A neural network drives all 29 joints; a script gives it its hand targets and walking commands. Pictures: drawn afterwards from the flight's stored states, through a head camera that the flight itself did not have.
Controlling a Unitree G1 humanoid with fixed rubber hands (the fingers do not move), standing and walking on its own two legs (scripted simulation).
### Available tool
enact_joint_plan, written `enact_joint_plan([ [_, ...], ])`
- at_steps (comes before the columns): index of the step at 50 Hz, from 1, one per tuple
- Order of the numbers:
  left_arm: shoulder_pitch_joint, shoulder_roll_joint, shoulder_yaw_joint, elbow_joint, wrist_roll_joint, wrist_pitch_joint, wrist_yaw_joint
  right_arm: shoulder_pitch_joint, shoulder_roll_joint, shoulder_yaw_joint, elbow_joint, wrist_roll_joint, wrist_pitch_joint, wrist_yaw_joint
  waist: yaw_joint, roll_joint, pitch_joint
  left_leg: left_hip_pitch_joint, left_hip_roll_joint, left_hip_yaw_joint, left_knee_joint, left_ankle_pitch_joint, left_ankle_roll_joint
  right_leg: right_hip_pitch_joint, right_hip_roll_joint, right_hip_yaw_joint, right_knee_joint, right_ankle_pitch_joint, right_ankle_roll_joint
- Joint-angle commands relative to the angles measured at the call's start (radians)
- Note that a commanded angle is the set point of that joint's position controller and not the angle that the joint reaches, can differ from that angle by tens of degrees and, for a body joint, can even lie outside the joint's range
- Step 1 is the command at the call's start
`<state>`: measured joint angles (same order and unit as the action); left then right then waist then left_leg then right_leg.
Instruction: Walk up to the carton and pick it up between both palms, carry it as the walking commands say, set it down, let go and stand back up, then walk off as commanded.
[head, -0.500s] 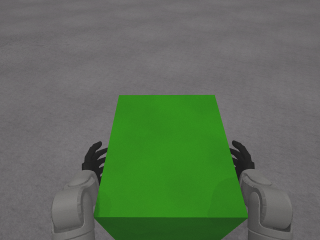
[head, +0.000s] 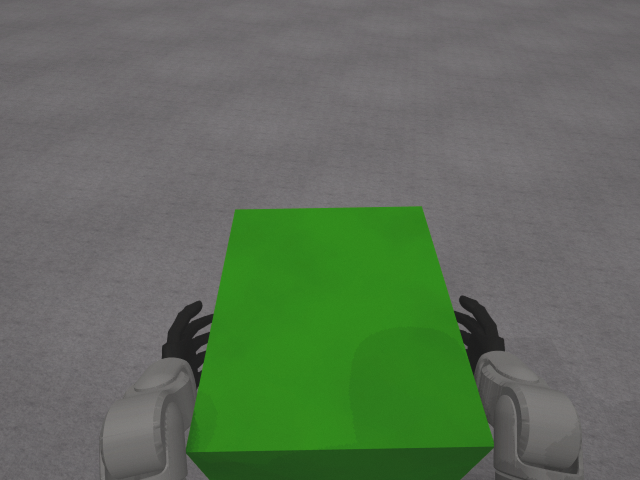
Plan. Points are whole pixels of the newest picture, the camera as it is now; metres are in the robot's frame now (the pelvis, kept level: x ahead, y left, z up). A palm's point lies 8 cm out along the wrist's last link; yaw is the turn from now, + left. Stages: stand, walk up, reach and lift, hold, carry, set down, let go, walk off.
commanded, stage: carry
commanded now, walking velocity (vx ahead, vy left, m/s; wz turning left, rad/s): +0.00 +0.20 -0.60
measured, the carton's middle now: (331, 359) +0.28 +0.01 +0.00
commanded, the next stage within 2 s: none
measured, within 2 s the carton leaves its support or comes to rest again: neither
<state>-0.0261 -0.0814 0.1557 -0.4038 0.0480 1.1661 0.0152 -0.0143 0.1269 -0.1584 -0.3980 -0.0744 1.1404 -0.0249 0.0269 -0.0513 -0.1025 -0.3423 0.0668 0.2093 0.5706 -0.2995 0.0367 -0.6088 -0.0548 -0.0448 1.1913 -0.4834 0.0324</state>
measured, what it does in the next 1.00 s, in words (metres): steps to the left, turning right: right foot, then left foot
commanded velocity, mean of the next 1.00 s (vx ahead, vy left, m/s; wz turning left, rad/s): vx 0.00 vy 0.20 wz -0.60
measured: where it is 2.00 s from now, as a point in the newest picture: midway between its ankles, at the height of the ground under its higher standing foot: outside the picture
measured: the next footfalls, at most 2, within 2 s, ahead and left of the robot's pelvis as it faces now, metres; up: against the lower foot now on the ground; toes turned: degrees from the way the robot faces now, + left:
right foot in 0.18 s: +0.00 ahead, -0.06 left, +0.00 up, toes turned -17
left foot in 0.54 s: +0.06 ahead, +0.23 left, +0.00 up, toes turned -13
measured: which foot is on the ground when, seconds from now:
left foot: down 0.00-0.20, up 0.22-0.52, down 0.54-0.92, up 0.94-1.00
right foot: up 0.00-0.16, down 0.18-0.54, up 0.56-0.88, down 0.90-1.00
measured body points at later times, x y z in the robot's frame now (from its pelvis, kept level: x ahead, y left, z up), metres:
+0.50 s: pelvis -0.02 +0.10 +0.00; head +0.00 +0.10 +0.45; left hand +0.28 +0.19 +0.07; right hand +0.18 -0.14 +0.07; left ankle +0.02 +0.24 -0.70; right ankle -0.04 -0.04 -0.73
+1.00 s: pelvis +0.00 +0.21 +0.00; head -0.01 +0.20 +0.45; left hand +0.30 +0.19 +0.06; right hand +0.09 -0.08 +0.05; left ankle +0.04 +0.30 -0.68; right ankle -0.06 +0.14 -0.73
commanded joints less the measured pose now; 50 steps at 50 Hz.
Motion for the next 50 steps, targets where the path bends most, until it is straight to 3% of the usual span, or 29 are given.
enact_joint_plan([
  [1, -0.501, -0.773, -0.804, -0.097, -0.333, -0.009, -0.199, -0.432, 0.714, 0.724, -0.09, 0.316, 0.008, 0.201, -0.019, 0.203, -0.134, 0.133, 0.204, -0.12, -0.226, 0.161, 0.102, -0.013, -0.005, -0.051, -0.035, 0.028, 0.007],
  [4, -0.447, -0.753, -0.773, -0.063, -0.31, 0.004, -0.191, -0.405, 0.696, 0.727, -0.081, 0.311, 0.023, 0.201, -0.027, 0.212, -0.172, 0.176, 0.226, -0.101, -0.179, 0.259, 0.134, 0.075, 0.01, -0.09, -0.252, -0.028, -0.012],
  [6, -0.414, -0.746, -0.747, -0.028, -0.298, 0.013, -0.193, -0.384, 0.689, 0.73, -0.065, 0.304, 0.03, 0.201, -0.033, 0.213, -0.202, 0.22, 0.245, -0.101, -0.121, 0.416, 0.151, 0.128, 0.025, -0.112, -0.397, -0.021, -0.034],
  [7, -0.395, -0.747, -0.734, -0.01, -0.295, 0.016, -0.198, -0.38, 0.689, 0.736, -0.06, 0.303, 0.032, 0.201, -0.028, 0.201, -0.213, 0.244, 0.24, -0.09, -0.075, 0.487, 0.143, 0.159, 0.029, -0.122, -0.495, 0.02, -0.045],
  [8, -0.377, -0.751, -0.722, 0.01, -0.293, 0.016, -0.203, -0.381, 0.688, 0.741, -0.054, 0.304, 0.034, 0.202, -0.016, 0.177, -0.219, 0.248, 0.227, -0.059, -0.011, 0.521, 0.107, 0.212, 0.027, -0.132, -0.646, 0.137, -0.052],
  [9, -0.371, -0.754, -0.72, 0.029, -0.293, 0.015, -0.208, -0.386, 0.687, 0.745, -0.044, 0.306, 0.033, 0.205, -0.01, 0.126, -0.217, 0.183, 0.204, -0.015, 0.084, 0.491, 0.043, 0.311, -0.027, -0.085, -0.804, 0.292, -0.056],
  [10, -0.36, -0.75, -0.716, 0.036, -0.295, 0.011, -0.212, -0.412, 0.682, 0.75, -0.049, 0.311, 0.031, 0.206, -0.009, -0.044, -0.203, -0.069, 0.161, -0.026, 0.221, 0.236, -0.031, 0.494, -0.198, 0.161, -0.855, 0.499, -0.086],
  [11, -0.352, -0.754, -0.712, 0.048, -0.286, -0.007, -0.212, -0.483, 0.696, 0.802, -0.114, 0.346, 0.033, 0.214, -0.012, -0.358, -0.18, -0.313, -0.001, -0.03, 0.382, -0.26, -0.09, 0.584, -0.453, 0.547, -0.826, 0.989, -0.267],
  [12, -0.406, -0.783, -0.734, -0.011, -0.306, -0.01, -0.211, -0.514, 0.724, 0.8, -0.103, 0.35, 0.027, 0.216, -0.014, -0.202, -0.165, -0.354, 0.026, -0.17, 0.521, -0.302, -0.097, 0.559, -0.418, 0.457, -0.792, 0.955, -0.28],
  [14, -0.445, -0.787, -0.747, -0.049, -0.302, -0.019, -0.21, -0.512, 0.769, 0.807, -0.088, 0.369, 0.013, 0.225, -0.011, -0.052, -0.14, -0.356, 0.018, -0.221, 0.583, -0.162, -0.103, 0.483, -0.326, 0.322, -0.824, 0.582, -0.215],
  [16, -0.438, -0.79, -0.754, -0.082, -0.296, -0.028, -0.203, -0.508, 0.793, 0.816, -0.117, 0.385, 0.003, 0.222, -0.017, -0.062, -0.141, -0.308, 0.002, -0.193, 0.507, -0.077, -0.113, 0.431, -0.239, 0.211, -0.806, 0.575, -0.167],
  [21, -0.376, -0.748, -0.757, -0.1, -0.292, -0.019, -0.198, -0.426, 0.747, 0.797, -0.12, 0.355, 0.008, 0.201, -0.014, -0.149, -0.186, -0.2, -0.042, -0.142, 0.322, -0.11, -0.106, 0.408, -0.227, 0.226, -0.762, 0.646, -0.169],
  [24, -0.37, -0.733, -0.768, -0.1, -0.29, -0.011, -0.198, -0.398, 0.73, 0.783, -0.101, 0.343, 0.014, 0.201, -0.013, -0.207, -0.192, -0.071, -0.082, -0.092, 0.134, -0.111, -0.091, 0.351, -0.212, 0.243, -0.747, 0.606, -0.142],
  [26, -0.378, -0.735, -0.784, -0.102, -0.292, -0.008, -0.196, -0.382, 0.737, 0.776, -0.09, 0.339, 0.017, 0.206, -0.029, -0.187, -0.225, 0.111, -0.09, -0.05, -0.119, -0.013, -0.071, 0.291, -0.175, 0.211, -0.67, 0.581, -0.098],
  [27, -0.379, -0.738, -0.795, -0.101, -0.294, -0.007, -0.195, -0.38, 0.753, 0.78, -0.087, 0.337, 0.017, 0.209, -0.032, -0.12, -0.245, 0.238, -0.031, -0.108, -0.216, 0.017, -0.049, 0.207, -0.122, 0.175, -0.57, 0.5, -0.069],
  [28, -0.361, -0.746, -0.801, -0.09, -0.296, -0.006, -0.197, -0.378, 0.754, 0.782, -0.089, 0.326, 0.016, 0.213, -0.022, 0.103, -0.227, 0.34, 0.178, -0.306, -0.276, 0.177, -0.008, 0.029, -0.014, 0.082, -0.38, 0.145, -0.033],
  [29, -0.404, -0.752, -0.812, -0.082, -0.301, 0.002, -0.202, -0.341, 0.728, 0.74, -0.025, 0.3, 0.011, 0.212, -0.034, 0.389, -0.222, 0.297, 0.359, -0.453, -0.261, 0.3, 0.122, -0.106, 0.082, 0.0, -0.162, -0.213, -0.009],
  [30, -0.451, -0.768, -0.82, -0.092, -0.314, -0.004, -0.208, -0.373, 0.74, 0.745, -0.062, 0.314, 0.006, 0.212, -0.034, 0.319, -0.188, 0.218, 0.345, -0.391, -0.231, 0.41, 0.16, -0.09, 0.029, 0.035, 0.019, -0.216, -0.016],
  [32, -0.515, -0.803, -0.832, -0.121, -0.345, -0.016, -0.211, -0.439, 0.741, 0.747, -0.116, 0.331, -0.003, 0.209, -0.032, 0.197, -0.13, 0.128, 0.268, -0.241, -0.24, 0.324, 0.135, -0.076, 0.019, 0.026, 0.138, -0.052, -0.008],
  [34, -0.526, -0.794, -0.827, -0.122, -0.345, -0.018, -0.201, -0.43, 0.739, 0.741, -0.112, 0.333, -0.003, 0.211, -0.027, 0.196, -0.137, 0.14, 0.206, -0.155, -0.233, 0.246, 0.109, -0.04, 0.016, -0.003, 0.103, 0.039, 0.008],
  [38, -0.455, -0.76, -0.79, -0.077, -0.311, -0.003, -0.186, -0.402, 0.708, 0.743, -0.108, 0.328, 0.017, 0.212, -0.03, 0.206, -0.158, 0.218, 0.216, -0.132, -0.192, 0.28, 0.128, 0.013, 0.017, -0.06, -0.154, -0.012, 0.001],
  [42, -0.395, -0.752, -0.744, -0.009, -0.288, 0.015, -0.193, -0.385, 0.701, 0.76, -0.089, 0.319, 0.033, 0.214, -0.037, 0.211, -0.196, 0.276, 0.234, -0.11, -0.089, 0.559, 0.146, 0.135, 0.036, -0.115, -0.456, -0.007, -0.039],
  [44, -0.37, -0.761, -0.73, 0.027, -0.285, 0.015, -0.204, -0.392, 0.699, 0.772, -0.077, 0.32, 0.036, 0.217, -0.016, 0.157, -0.21, 0.263, 0.208, -0.052, 0.032, 0.601, 0.072, 0.253, 0.012, -0.116, -0.743, 0.219, -0.048],
  [45, -0.363, -0.769, -0.73, 0.038, -0.285, 0.014, -0.209, -0.41, 0.695, 0.776, -0.073, 0.321, 0.034, 0.218, -0.012, 0.07, -0.21, 0.099, 0.181, -0.039, 0.152, 0.487, 0.004, 0.41, -0.086, 0.034, -0.832, 0.363, -0.072],
  [46, -0.34, -0.75, -0.716, 0.053, -0.277, 0.004, -0.21, -0.434, 0.694, 0.787, -0.085, 0.335, 0.037, 0.22, -0.007, -0.233, -0.217, -0.184, 0.064, -0.032, 0.356, 0.18, -0.079, 0.586, -0.354, 0.417, -0.8, 0.893, -0.195],
  [47, -0.355, -0.78, -0.722, 0.034, -0.28, -0.01, -0.206, -0.509, 0.713, 0.815, -0.122, 0.359, 0.033, 0.225, -0.013, -0.29, -0.175, -0.315, -0.016, -0.126, 0.49, -0.323, -0.093, 0.552, -0.423, 0.533, -0.807, 0.993, -0.296],
  [48, -0.422, -0.795, -0.747, -0.04, -0.302, -0.015, -0.208, -0.523, 0.748, 0.823, -0.121, 0.367, 0.02, 0.226, -0.015, -0.145, -0.163, -0.328, -0.002, -0.216, 0.577, -0.29, -0.101, 0.532, -0.383, 0.432, -0.801, 0.809, -0.274],
  [49, -0.443, -0.789, -0.75, -0.058, -0.301, -0.016, -0.209, -0.516, 0.77, 0.827, -0.107, 0.376, 0.016, 0.229, -0.011, -0.078, -0.147, -0.338, 0.003, -0.231, 0.601, -0.212, -0.104, 0.498, -0.337, 0.367, -0.823, 0.594, -0.236],
  [50, -0.459, -0.793, -0.758, -0.076, -0.303, -0.02, -0.207, -0.525, 0.789, 0.831, -0.112, 0.385, 0.01, 0.229, -0.012, -0.059, -0.113, -0.336, 0.011, -0.229, 0.576, -0.141, -0.11, 0.446, -0.292, 0.299, -0.832, 0.529, -0.197],
])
